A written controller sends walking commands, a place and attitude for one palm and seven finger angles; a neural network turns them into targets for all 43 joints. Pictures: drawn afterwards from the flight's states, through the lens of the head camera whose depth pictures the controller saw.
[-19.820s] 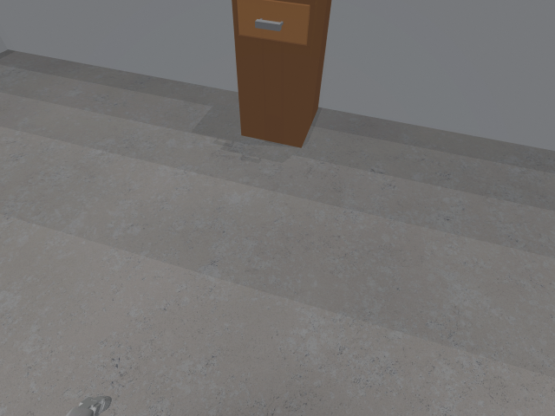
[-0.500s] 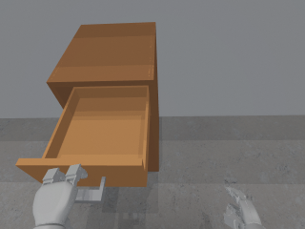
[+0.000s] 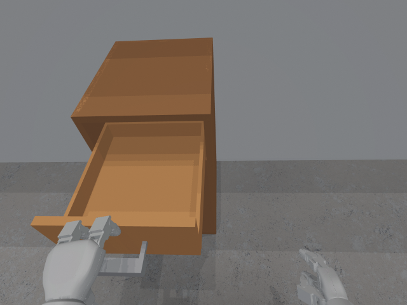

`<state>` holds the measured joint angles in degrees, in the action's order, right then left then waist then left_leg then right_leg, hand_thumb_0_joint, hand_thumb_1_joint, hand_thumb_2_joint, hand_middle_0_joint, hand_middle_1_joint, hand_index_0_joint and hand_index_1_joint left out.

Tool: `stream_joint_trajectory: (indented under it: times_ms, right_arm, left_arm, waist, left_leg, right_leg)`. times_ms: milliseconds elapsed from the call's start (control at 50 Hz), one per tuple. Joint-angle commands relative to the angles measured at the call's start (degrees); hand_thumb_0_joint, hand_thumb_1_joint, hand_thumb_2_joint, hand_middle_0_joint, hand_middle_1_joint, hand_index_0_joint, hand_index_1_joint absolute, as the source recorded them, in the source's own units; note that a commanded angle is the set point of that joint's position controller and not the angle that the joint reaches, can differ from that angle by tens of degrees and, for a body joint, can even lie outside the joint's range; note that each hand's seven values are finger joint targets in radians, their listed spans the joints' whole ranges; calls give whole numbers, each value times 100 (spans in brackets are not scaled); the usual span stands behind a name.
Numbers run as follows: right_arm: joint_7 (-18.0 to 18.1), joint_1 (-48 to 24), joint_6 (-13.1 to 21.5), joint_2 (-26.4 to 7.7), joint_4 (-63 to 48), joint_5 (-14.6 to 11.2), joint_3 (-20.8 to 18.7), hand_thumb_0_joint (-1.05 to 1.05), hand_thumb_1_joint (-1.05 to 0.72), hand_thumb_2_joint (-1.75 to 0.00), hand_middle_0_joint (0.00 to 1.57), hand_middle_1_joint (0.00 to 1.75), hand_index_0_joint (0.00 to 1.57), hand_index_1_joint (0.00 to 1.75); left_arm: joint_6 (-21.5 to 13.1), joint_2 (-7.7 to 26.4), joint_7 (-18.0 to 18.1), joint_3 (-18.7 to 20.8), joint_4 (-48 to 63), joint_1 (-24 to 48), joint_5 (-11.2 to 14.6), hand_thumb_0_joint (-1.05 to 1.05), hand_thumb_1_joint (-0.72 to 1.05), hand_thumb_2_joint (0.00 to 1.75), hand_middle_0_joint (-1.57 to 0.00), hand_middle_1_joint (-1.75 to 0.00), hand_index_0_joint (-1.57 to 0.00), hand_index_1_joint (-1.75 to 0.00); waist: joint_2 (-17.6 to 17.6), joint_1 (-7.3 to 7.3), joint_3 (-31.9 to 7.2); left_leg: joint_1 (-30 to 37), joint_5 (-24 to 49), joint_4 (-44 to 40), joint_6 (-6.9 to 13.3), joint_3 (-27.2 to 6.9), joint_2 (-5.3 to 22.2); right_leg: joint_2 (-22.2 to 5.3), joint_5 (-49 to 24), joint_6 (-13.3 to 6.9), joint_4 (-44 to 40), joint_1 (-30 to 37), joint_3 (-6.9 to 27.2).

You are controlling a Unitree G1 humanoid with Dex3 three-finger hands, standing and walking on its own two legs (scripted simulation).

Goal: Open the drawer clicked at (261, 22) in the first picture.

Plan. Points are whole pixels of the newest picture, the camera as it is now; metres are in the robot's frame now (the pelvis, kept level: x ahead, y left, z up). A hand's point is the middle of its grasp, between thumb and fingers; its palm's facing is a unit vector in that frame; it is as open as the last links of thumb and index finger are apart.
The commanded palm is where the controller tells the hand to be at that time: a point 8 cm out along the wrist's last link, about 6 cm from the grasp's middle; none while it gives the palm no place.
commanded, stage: lift the hand off the handle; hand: left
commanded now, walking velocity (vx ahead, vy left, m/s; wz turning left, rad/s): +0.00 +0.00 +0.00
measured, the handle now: (119, 255) +0.22 +0.21 -0.05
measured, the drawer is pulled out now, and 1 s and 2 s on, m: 0.30 0.30 0.30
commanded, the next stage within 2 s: draw the hand back to the body in 0.96 s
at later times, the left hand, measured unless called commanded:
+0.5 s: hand (92, 257) +0.19 +0.21 +0.06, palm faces +0.03 -0.14 -0.99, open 13.9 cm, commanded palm +0.16 +0.21 +0.12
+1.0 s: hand (86, 248) +0.19 +0.21 +0.09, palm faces +0.04 -0.15 -0.99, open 13.9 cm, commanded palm +0.16 +0.21 +0.15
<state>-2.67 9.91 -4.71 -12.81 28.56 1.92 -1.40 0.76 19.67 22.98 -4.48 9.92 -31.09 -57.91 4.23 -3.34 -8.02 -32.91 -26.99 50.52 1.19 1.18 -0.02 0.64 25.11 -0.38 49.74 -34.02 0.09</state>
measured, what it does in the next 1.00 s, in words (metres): stands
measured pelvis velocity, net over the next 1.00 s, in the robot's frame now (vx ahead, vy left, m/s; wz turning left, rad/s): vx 0.01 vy -0.01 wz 0.00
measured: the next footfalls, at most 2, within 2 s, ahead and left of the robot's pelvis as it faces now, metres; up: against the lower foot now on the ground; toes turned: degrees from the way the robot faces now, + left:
none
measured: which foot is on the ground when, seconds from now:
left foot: down 0.00-1.00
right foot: down 0.00-1.00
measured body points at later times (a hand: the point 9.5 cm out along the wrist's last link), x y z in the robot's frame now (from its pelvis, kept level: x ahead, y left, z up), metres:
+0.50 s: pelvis +0.01 -0.01 +0.02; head +0.02 -0.05 +0.47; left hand +0.18 +0.22 +0.11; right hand +0.22 -0.23 -0.07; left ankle -0.02 +0.11 -0.70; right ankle +0.00 -0.12 -0.70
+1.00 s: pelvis +0.01 -0.01 +0.03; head +0.02 -0.05 +0.47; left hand +0.18 +0.21 +0.15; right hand +0.23 -0.21 -0.06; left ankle -0.02 +0.11 -0.70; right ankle +0.00 -0.12 -0.70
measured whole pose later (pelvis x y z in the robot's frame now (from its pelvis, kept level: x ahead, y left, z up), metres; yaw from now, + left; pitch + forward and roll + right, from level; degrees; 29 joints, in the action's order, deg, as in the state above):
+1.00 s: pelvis +0.01 -0.01 +0.03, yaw +0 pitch +4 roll +0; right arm -2.6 9.0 -5.2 -13.3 28.5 0.6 -0.6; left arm 1.6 22.5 13.0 -2.8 20.9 -31.3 -54.1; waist 5.5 -5.3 -4.8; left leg -20.1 -22.2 38.0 0.6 1.1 0.1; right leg 0.9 20.8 -0.8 38.1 -21.6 0.1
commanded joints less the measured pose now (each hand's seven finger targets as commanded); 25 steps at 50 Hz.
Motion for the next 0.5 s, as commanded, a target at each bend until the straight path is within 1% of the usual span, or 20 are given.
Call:
stream_joint_trajectory:
  times_ms: [0, 20, 60, 80, 100, 140, 180, 200, 220, 240, 260, 280, 300, 320, 360, 380, 400, 420, 460, 480]
  right_arm:
    - [38, -671, 327, -519, -967, -53, -180, 0, -90, -90, 20, 30, 20, 30]
    - [1, -631, 352, -533, -1002, -19, -158, 0, -90, -90, 20, 30, 20, 30]
    - [48, -694, 331, -521, -975, -68, -154, 0, -90, -90, 20, 30, 20, 30]
    - [15, -663, 330, -527, -973, -38, -123, 0, -90, -90, 20, 30, 20, 30]
    - [48, -720, 319, -506, -953, -89, -148, 0, -90, -90, 20, 30, 20, 30]
    - [54, -756, 323, -502, -962, -110, -132, 0, -90, -90, 20, 30, 20, 30]
    - [63, -752, 313, -523, -954, -96, -102, 0, -90, -90, 20, 30, 20, 30]
    - [91, -794, 317, -499, -939, -145, -127, 0, -90, -90, 20, 30, 20, 30]
    - [73, -769, 323, -514, -952, -125, -106, 0, -90, -90, 20, 30, 20, 30]
    - [81, -833, 325, -500, -967, -143, -104, 0, -90, -90, 20, 30, 20, 30]
    - [91, -830, 317, -514, -942, -150, -102, 0, -90, -90, 20, 30, 20, 30]
    - [84, -819, 326, -530, -932, -106, -88, 0, -90, -90, 20, 30, 20, 30]
    - [101, -843, 332, -504, -929, -135, -120, 0, -90, -90, 20, 30, 20, 30]
    - [73, -795, 348, -522, -943, -102, -103, 0, -90, -90, 20, 30, 20, 30]
    - [84, -813, 345, -515, -951, -114, -102, 0, -90, -90, 20, 30, 20, 30]
    - [70, -789, 333, -532, -919, -82, -93, 0, -90, -90, 20, 30, 20, 30]
    - [81, -819, 340, -497, -947, -110, -116, 0, -90, -90, 20, 30, 20, 30]
    - [73, -790, 339, -533, -931, -81, -102, 0, -90, -90, 20, 30, 20, 30]
    - [87, -810, 325, -518, -928, -104, -125, 0, -90, -90, 20, 30, 20, 30]
    - [67, -776, 333, -524, -943, -73, -113, 0, -90, -90, 20, 30, 20, 30]
  left_arm:
    - [-95, 661, 206, 384, 1413, 465, -21, 0, -50, 30, -30, -120, -30, -120]
    - [-94, 722, 180, 388, 1474, 520, -41, 0, -50, 30, -30, -120, -30, -120]
    - [-60, 920, 170, 652, 1325, 280, 1, 0, -50, 30, -30, -120, -30, -120]
    - [-24, 876, 145, 573, 1327, 375, -50, 0, -50, 30, -30, -120, -30, -120]
    - [-3, 754, 128, 465, 1343, 467, -7, 0, -50, 30, -30, -120, -30, -120]
    - [71, 826, 78, 580, 1176, 366, 10, 0, -50, 30, -30, -120, -30, -120]
    - [107, 1036, 4, 759, 1215, 368, 26, 0, -50, 30, -30, -120, -30, -120]
    - [114, 891, -33, 636, 1238, 332, 95, 0, -50, 30, -30, -120, -30, -120]
    - [111, 994, -73, 714, 1303, 341, 78, 0, -50, 30, -30, -120, -30, -120]
    - [114, 879, -120, 590, 1346, 323, 143, 0, -50, 30, -30, -120, -30, -120]
    - [116, 928, -169, 648, 1309, 419, 187, 0, -50, 30, -30, -120, -30, -120]
    - [88, 1018, -215, 682, 1374, 461, 144, 0, -50, 30, -30, -120, -30, -120]
    - [58, 920, -237, 617, 1422, 386, 199, 0, -50, 30, -30, -120, -30, -120]
    - [19, 950, -269, 620, 1522, 392, 168, 0, -50, 30, -30, -120, -30, -120]
    - [-21, 1063, -294, 789, 1549, 205, 238, 0, -50, 30, -30, -120, -30, -120]
    - [-57, 1125, -309, 812, 1604, 361, 171, 0, -50, 30, -30, -120, -30, -120]
    - [-63, 951, -309, 681, 1626, 298, 216, 0, -50, 30, -30, -120, -30, -120]
    - [-77, 1146, -308, 836, 1654, 430, 162, 0, -50, 30, -30, -120, -30, -120]
    - [-83, 1183, -294, 924, 1725, 426, 195, 0, -50, 30, -30, -120, -30, -120]
    - [-88, 1208, -305, 953, 1735, 373, 161, 0, -50, 30, -30, -120, -30, -120]
  waist:
    - [-207, 57, -648]
    - [-233, 25, -746]
    - [-277, -26, -635]
    - [-299, -43, -768]
    - [-240, 18, -565]
    - [-427, -38, -525]
    - [-454, -120, -723]
    - [-361, -57, -542]
    - [-329, -120, -667]
    - [-323, -66, -483]
    - [-453, -37, -395]
    - [-416, -94, -549]
    - [-341, -40, -337]
    - [-370, -99, -527]
    - [-455, -104, -416]
    - [-393, -112, -494]
    - [-345, -77, -329]
    - [-298, -124, -456]
    - [-303, -113, -394]
    - [-325, -171, -575]
  left_leg:
    - [909, 1842, -856, 59, -150, 39]
    - [971, 1853, -840, 38, -164, 22]
    - [895, 1792, -930, 41, -141, 27]
    - [956, 1824, -913, 27, -137, 3]
    - [894, 1738, -980, 52, -115, 20]
    - [880, 1711, -1048, 52, -102, 25]
    - [956, 1811, -1078, 51, -60, -19]
    - [957, 1824, -1115, 64, -32, -8]
    - [1010, 1909, -1135, 54, -43, -18]
    - [1005, 1830, -1186, 61, -52, -7]
    - [995, 1822, -1219, 67, -50, -6]
    - [1078, 1808, -1212, 79, -32, -27]
    - [1090, 1778, -1253, 86, -23, -8]
    - [1155, 1876, -1233, 88, -26, -29]
    - [1156, 1892, -1272, 77, -44, -32]
    - [1224, 1912, -1265, 78, -29, -47]
    - [1206, 1882, -1285, 96, -13, -35]
    - [1245, 1911, -1282, 80, -28, -48]
    - [1287, 1935, -1313, 73, -35, -44]
    - [1365, 2028, -1278, 76, -17, -65]
  right_leg:
    - [119, -1333, -286, -833, 233, -163]
    - [104, -1250, -285, -846, 126, -119]
    - [116, -1374, -290, -920, 410, -95]
    - [105, -1331, -278, -903, 330, -75]
    - [94, -1410, -272, -952, 468, -127]
    - [91, -1451, -250, -1023, 587, -121]
    - [76, -1668, -231, -1092, 797, -22]
    - [58, -1813, -231, -1136, 885, -18]
    - [64, -1809, -227, -1142, 896, -28]
    - [43, -1759, -220, -1198, 913, -37]
    - [35, -1774, -221, -1271, 949, 14]
    - [36, -1736, -195, -1307, 943, 41]
    - [34, -1754, -211, -1342, 958, 34]
    - [25, -1794, -202, -1346, 966, 31]
    - [16, -1910, -216, -1416, 1092, 112]
    - [28, -1858, -206, -1408, 1016, 79]
    - [13, -1889, -204, -1433, 1033, 67]
    - [16, -1843, -206, -1439, 1009, 71]
    - [17, -1901, -230, -1486, 1094, 141]
    - [14, -1984, -217, -1465, 1113, 119]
